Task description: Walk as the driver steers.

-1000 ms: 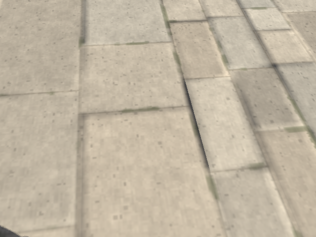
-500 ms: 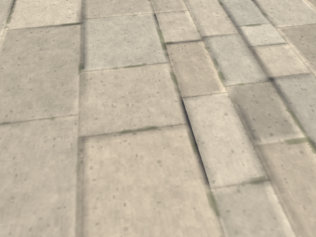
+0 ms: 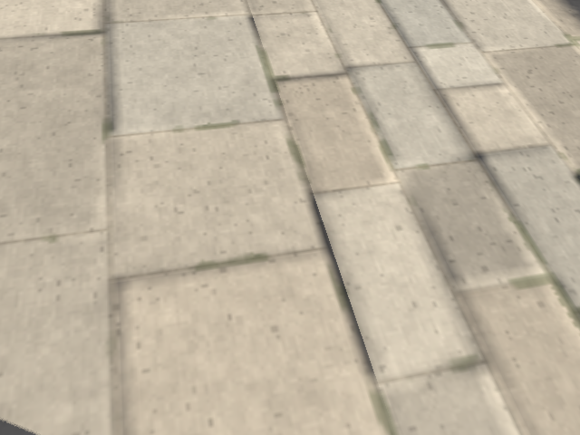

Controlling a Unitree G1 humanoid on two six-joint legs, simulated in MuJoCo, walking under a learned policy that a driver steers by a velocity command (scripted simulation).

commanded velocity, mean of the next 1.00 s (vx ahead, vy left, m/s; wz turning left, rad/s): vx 0.49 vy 0.00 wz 0.00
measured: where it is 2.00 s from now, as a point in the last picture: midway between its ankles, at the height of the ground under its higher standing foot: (230, 205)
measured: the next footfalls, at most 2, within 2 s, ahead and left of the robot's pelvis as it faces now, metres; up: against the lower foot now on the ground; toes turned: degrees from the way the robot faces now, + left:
right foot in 0.18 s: +0.30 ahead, -0.12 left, +0.00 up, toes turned -1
left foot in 0.68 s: +0.58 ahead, +0.13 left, +0.00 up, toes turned +2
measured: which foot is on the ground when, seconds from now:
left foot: down 0.00-0.20, up 0.22-0.66, down 0.68-1.00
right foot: up 0.00-0.16, down 0.18-0.68, up 0.70-1.00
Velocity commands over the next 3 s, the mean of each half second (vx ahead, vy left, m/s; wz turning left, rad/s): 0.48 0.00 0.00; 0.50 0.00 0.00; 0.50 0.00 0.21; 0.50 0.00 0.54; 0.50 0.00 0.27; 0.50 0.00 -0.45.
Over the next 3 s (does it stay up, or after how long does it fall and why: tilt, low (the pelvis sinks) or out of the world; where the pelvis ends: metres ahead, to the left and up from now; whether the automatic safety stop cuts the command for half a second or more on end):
stays up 1.59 0.35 0.00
